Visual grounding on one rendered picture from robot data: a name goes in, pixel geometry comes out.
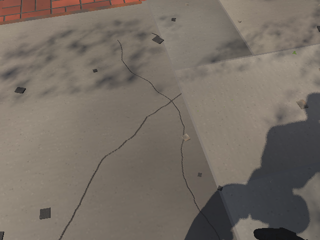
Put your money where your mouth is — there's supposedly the right robot hand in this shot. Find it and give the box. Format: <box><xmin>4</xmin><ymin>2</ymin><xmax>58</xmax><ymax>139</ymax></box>
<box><xmin>253</xmin><ymin>227</ymin><xmax>308</xmax><ymax>240</ymax></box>

